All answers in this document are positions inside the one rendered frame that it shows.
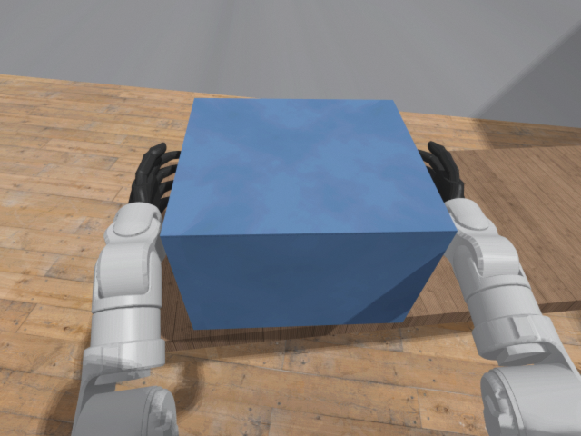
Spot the right robot forearm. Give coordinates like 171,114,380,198
443,198,581,382

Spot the carton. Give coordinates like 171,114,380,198
160,98,458,330

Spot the robot right hand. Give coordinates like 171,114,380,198
418,141,465,202

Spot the left robot forearm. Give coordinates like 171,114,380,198
71,203,166,436

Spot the table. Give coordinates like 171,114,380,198
160,145,581,375

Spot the robot right upper arm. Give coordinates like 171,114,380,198
480,363,581,436

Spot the robot left upper arm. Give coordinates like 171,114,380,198
74,386,179,436

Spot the robot left hand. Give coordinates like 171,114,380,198
128,143,181,213

